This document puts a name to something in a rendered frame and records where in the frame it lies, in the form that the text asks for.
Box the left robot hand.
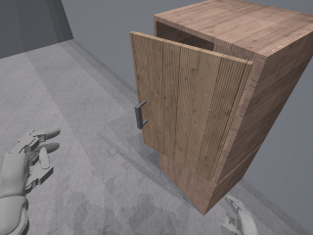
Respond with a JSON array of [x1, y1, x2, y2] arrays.
[[0, 127, 61, 199]]

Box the right robot hand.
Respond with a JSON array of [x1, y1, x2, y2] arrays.
[[221, 195, 259, 235]]

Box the handle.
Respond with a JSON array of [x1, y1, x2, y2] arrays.
[[134, 100, 148, 130]]

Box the cupboard door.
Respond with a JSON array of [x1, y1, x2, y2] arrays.
[[129, 31, 253, 182]]

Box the left robot forearm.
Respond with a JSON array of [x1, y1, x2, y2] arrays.
[[0, 195, 29, 235]]

